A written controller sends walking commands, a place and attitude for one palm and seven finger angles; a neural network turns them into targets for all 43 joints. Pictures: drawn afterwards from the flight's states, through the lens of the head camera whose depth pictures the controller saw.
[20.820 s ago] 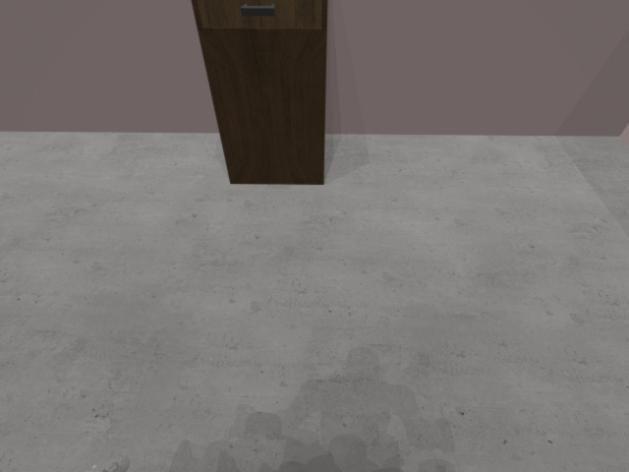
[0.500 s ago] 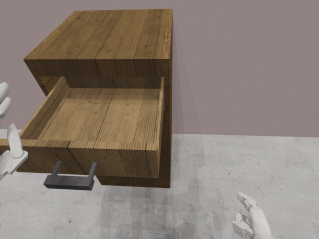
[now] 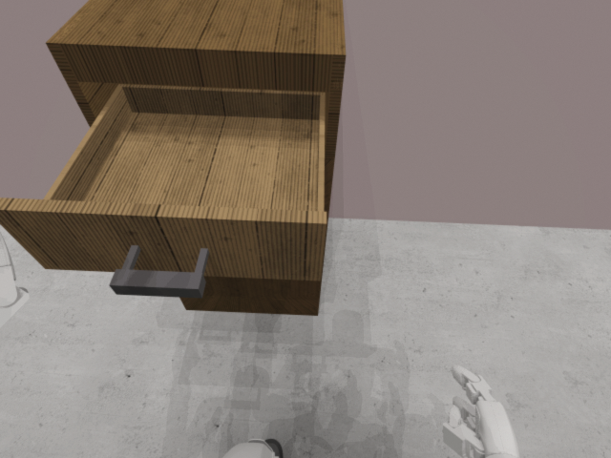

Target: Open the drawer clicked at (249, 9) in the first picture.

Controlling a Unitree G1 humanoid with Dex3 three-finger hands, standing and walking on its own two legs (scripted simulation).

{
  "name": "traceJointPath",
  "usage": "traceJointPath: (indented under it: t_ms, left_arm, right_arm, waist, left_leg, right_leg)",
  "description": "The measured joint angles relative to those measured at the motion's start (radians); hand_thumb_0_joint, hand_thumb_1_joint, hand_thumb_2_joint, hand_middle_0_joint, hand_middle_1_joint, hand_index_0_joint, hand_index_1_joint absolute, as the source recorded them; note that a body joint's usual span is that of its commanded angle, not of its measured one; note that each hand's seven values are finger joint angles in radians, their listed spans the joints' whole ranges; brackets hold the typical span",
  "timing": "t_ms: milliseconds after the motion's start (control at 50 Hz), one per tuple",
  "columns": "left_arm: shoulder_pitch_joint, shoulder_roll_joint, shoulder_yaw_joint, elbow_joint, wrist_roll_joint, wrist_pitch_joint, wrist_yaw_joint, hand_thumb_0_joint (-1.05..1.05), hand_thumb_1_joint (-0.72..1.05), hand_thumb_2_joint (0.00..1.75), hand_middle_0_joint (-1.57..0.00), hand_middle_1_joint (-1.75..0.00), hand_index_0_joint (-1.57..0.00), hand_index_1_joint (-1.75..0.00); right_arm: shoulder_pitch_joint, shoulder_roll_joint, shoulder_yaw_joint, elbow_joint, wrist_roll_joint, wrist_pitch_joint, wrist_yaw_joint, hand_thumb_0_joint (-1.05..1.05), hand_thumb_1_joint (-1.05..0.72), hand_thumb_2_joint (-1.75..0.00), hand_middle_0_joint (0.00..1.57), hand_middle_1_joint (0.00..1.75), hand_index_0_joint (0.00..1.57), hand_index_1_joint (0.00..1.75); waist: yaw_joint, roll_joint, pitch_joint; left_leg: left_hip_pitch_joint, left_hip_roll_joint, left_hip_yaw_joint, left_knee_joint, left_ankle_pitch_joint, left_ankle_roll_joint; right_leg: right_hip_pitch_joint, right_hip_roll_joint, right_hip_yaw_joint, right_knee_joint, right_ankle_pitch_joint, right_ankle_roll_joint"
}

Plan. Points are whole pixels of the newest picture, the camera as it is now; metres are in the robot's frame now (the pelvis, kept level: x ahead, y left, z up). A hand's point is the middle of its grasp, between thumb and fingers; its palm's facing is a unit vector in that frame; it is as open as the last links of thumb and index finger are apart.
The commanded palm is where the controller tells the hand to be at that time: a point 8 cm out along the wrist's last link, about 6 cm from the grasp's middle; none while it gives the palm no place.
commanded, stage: step back with the hand held close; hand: left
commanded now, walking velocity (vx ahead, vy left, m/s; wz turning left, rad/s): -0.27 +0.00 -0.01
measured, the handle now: (164, 268) +0.33 +0.22 +0.05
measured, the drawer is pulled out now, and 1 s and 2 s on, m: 0.29 0.29 0.29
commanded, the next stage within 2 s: stop stepping back and stand still in 0.44 s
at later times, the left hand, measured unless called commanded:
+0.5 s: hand out of the picture +0.12 +0.21 +0.23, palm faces +0.35 -0.81 -0.48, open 7.4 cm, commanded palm +0.05 +0.26 +0.24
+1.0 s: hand out of the picture +0.01 +0.22 +0.23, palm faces +0.44 -0.79 -0.43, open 7.4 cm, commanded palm -0.04 +0.26 +0.24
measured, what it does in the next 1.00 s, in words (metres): walks backwards: right foot, then left foot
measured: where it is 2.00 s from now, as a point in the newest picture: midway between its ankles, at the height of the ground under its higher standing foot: outside the picture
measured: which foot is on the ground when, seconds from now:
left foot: down 0.00-0.52, up 0.54-0.70, down 0.72-1.00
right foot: down 0.00-0.22, up 0.24-0.48, down 0.50-1.00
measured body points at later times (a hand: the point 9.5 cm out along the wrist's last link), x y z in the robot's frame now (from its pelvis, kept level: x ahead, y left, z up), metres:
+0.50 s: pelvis -0.09 -0.01 +0.00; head -0.05 +0.00 +0.45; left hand +0.10 +0.25 +0.25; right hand +0.09 -0.23 -0.08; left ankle +0.06 +0.10 -0.73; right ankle -0.18 -0.11 -0.73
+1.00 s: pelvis -0.18 -0.02 +0.01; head -0.19 -0.01 +0.46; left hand -0.02 +0.26 +0.25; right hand -0.03 -0.26 -0.07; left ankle -0.11 +0.09 -0.72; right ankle -0.18 -0.11 -0.73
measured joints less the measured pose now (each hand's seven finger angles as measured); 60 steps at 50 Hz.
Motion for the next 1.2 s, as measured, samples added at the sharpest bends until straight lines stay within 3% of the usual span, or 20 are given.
traceJointPath:
  t_ms: [40,100,160,240,300,340,420,520,540,580,620,660,700,740,900,980,1060,1200]
  left_arm:
    - [-0.002,-0.009,0.0,-0.003,0.0,-0.006,0.004,0.02,0.89,0.9,-0.21,-0.3,-0.21,-0.31]
    - [0.002,-0.03,-0.016,-0.015,0.005,-0.013,0.015,0.02,0.89,0.9,-0.21,-0.3,-0.21,-0.31]
    - [-0.015,-0.051,-0.04,-0.02,0.014,-0.004,0.028,0.01,0.89,0.9,-0.21,-0.3,-0.22,-0.31]
    - [-0.097,-0.043,-0.031,0.025,0.016,0.004,0.032,0.01,0.89,0.9,-0.21,-0.3,-0.21,-0.31]
    - [-0.103,-0.031,-0.007,0.045,0.013,0.012,0.032,0.01,0.89,0.9,-0.21,-0.3,-0.21,-0.3]
    - [-0.074,-0.027,-0.005,0.024,0.007,0.016,0.035,0.02,0.89,0.9,-0.21,-0.3,-0.21,-0.3]
    - [-0.014,-0.021,-0.025,-0.038,-0.008,0.022,0.029,0.02,0.89,0.9,-0.21,-0.3,-0.21,-0.3]
    - [-0.014,0.032,0.002,-0.052,-0.028,0.008,0.007,0.02,0.89,0.9,-0.21,-0.3,-0.21,-0.3]
    - [-0.025,0.029,-0.005,-0.042,-0.028,-0.002,0.001,0.02,0.89,0.9,-0.21,-0.3,-0.21,-0.3]
    - [-0.026,0.027,-0.021,-0.021,-0.021,-0.01,-0.002,0.02,0.89,0.9,-0.21,-0.3,-0.21,-0.31]
    - [0.0,0.025,-0.016,-0.008,-0.006,0.001,0.0,0.01,0.89,0.9,-0.21,-0.3,-0.22,-0.31]
    - [0.029,0.019,-0.012,0.01,0.003,0.018,0.008,0.01,0.89,0.9,-0.21,-0.3,-0.22,-0.31]
    - [0.04,0.007,-0.022,0.02,0.002,0.04,0.016,0.01,0.89,0.9,-0.21,-0.3,-0.22,-0.31]
    - [0.022,-0.003,-0.042,0.031,-0.001,0.048,0.021,0.01,0.89,0.9,-0.21,-0.3,-0.22,-0.31]
    - [0.03,-0.026,-0.051,0.043,0.011,0.042,0.027,0.02,0.89,0.9,-0.21,-0.3,-0.21,-0.31]
    - [0.024,-0.042,-0.056,0.045,0.023,0.038,0.033,0.02,0.89,0.9,-0.21,-0.3,-0.21,-0.31]
    - [-0.004,-0.055,-0.063,0.043,0.025,0.036,0.039,0.02,0.89,0.9,-0.21,-0.3,-0.21,-0.3]
    - [-0.074,-0.078,-0.074,0.091,0.032,0.049,0.041,0.01,0.89,0.9,-0.21,-0.3,-0.21,-0.3]
  right_arm:
    - [0.003,0.003,0.003,0.01,-0.002,-0.01,0.003,0.02,-0.9,-0.9,0.2,0.3,0.2,0.3]
    - [0.007,-0.001,0.004,0.04,-0.006,-0.016,0.007,0.02,-0.9,-0.9,0.2,0.3,0.21,0.3]
    - [0.011,-0.011,0.001,0.082,-0.011,-0.006,0.002,0.02,-0.9,-0.9,0.2,0.3,0.21,0.3]
    - [-0.006,-0.01,-0.004,0.095,-0.008,0.002,-0.01,0.02,-0.9,-0.9,0.2,0.3,0.21,0.3]
    - [-0.011,0.014,-0.008,0.081,-0.024,-0.02,0.002,0.02,-0.9,-0.9,0.2,0.3,0.2,0.3]
    - [-0.009,0.026,-0.004,0.074,-0.03,-0.037,0.016,0.02,-0.9,-0.9,0.2,0.3,0.2,0.3]
    - [-0.016,0.037,0.009,0.074,-0.037,-0.051,0.032,0.02,-0.9,-0.9,0.2,0.3,0.21,0.3]
    - [-0.054,0.033,0.02,0.073,-0.036,-0.036,0.033,0.01,-0.9,-0.9,0.2,0.3,0.21,0.3]
    - [-0.068,0.024,0.018,0.085,-0.03,-0.027,0.031,0.01,-0.9,-0.9,0.2,0.3,0.21,0.3]
    - [-0.066,0.014,0.011,0.108,-0.015,-0.007,0.027,0.02,-0.9,-0.9,0.2,0.3,0.21,0.3]
    - [-0.048,0.012,0.013,0.11,-0.007,0.016,0.02,0.02,-0.9,-0.9,0.2,0.3,0.21,0.3]
    - [-0.02,0.005,0.018,0.094,-0.004,0.028,0.008,0.02,-0.9,-0.9,0.2,0.3,0.21,0.3]
    - [0.009,-0.015,0.016,0.075,-0.002,0.023,-0.001,0.02,-0.9,-0.9,0.2,0.3,0.2,0.3]
    - [0.025,-0.034,0.001,0.072,0.002,0.009,-0.008,0.02,-0.9,-0.9,0.2,0.3,0.2,0.3]
    - [0.049,-0.027,0.007,0.062,-0.006,-0.014,-0.004,0.02,-0.9,-0.9,0.2,0.3,0.2,0.3]
    - [0.062,-0.01,0.012,0.067,-0.017,-0.013,-0.004,0.02,-0.9,-0.9,0.2,0.3,0.2,0.3]
    - [0.058,-0.01,0.014,0.085,-0.023,-0.005,0.001,0.02,-0.9,-0.9,0.2,0.3,0.2,0.3]
    - [0.062,-0.013,0.015,0.118,-0.021,0.015,-0.013,0.02,-0.9,-0.9,0.2,0.3,0.21,0.3]
  waist:
    - [0.003,0.008,0.001]
    - [0.016,0.013,-0.008]
    - [0.025,0.005,-0.032]
    - [0.009,-0.013,-0.022]
    - [-0.009,-0.012,-0.019]
    - [-0.012,-0.013,-0.025]
    - [-0.005,-0.02,-0.04]
    - [0.01,-0.031,-0.041]
    - [0.012,-0.012,-0.028]
    - [0.014,-0.01,-0.03]
    - [0.012,-0.038,-0.049]
    - [0.001,-0.054,-0.069]
    - [-0.013,-0.044,-0.085]
    - [-0.028,-0.028,-0.087]
    - [-0.032,-0.042,-0.082]
    - [-0.027,-0.028,-0.096]
    - [-0.011,-0.018,-0.086]
    - [-0.016,-0.019,-0.078]
  left_leg:
    - [-0.015,0.001,-0.008,0.015,-0.01,-0.004]
    - [-0.049,-0.005,-0.016,0.098,-0.146,-0.031]
    - [-0.008,-0.022,-0.016,0.164,-0.209,-0.042]
    - [0.009,-0.031,-0.012,0.093,-0.078,0.014]
    - [0.004,-0.016,-0.02,0.036,-0.039,0.022]
    - [0.002,0.0,-0.02,-0.007,-0.005,0.017]
    - [-0.011,0.023,-0.008,-0.077,0.057,0.003]
    - [-0.081,0.026,0.006,-0.077,0.098,-0.026]
    - [-0.098,0.033,-0.007,-0.023,0.017,-0.04]
    - [-0.126,0.002,-0.03,0.167,-0.169,-0.057]
    - [-0.105,-0.028,-0.012,0.272,-0.239,-0.058]
    - [-0.031,-0.038,0.011,0.231,-0.233,-0.05]
    - [0.072,-0.031,0.02,0.103,-0.142,-0.036]
    - [0.13,-0.029,0.003,0.008,-0.156,-0.002]
    - [0.132,-0.033,-0.004,-0.039,-0.089,0.0]
    - [0.11,-0.029,-0.017,-0.018,-0.149,-0.004]
    - [0.078,-0.022,-0.009,0.07,-0.231,-0.007]
    - [0.09,-0.024,0.017,0.103,-0.155,0.014]
  right_leg:
    - [-0.007,0.004,-0.005,0.003,0.015,-0.005]
    - [-0.017,0.003,-0.003,0.003,0.031,-0.006]
    - [-0.027,-0.004,0.013,0.016,0.036,0.009]
    - [-0.07,-0.002,0.025,0.08,-0.035,0.013]
    - [-0.12,0.047,0.044,0.292,-0.164,-0.002]
    - [-0.113,0.062,0.034,0.347,-0.199,-0.004]
    - [-0.026,0.06,0.008,0.264,-0.235,-0.006]
    - [0.131,0.047,-0.001,-0.076,-0.105,-0.047]
    - [0.127,0.06,-0.005,-0.072,-0.095,-0.054]
    - [0.118,0.055,-0.004,-0.064,-0.079,-0.055]
    - [0.11,0.033,0.012,-0.061,-0.069,-0.051]
    - [0.109,0.018,0.017,-0.064,-0.061,-0.048]
    - [0.105,0.02,0.007,-0.056,-0.061,-0.044]
    - [0.099,0.025,-0.017,-0.04,-0.066,-0.039]
    - [0.106,0.019,-0.028,-0.088,-0.006,-0.032]
    - [0.097,0.026,-0.041,-0.09,-0.037,-0.048]
    - [0.084,0.026,-0.044,-0.06,0.02,-0.06]
    - [0.05,0.015,-0.029,0.107,-0.142,-0.037]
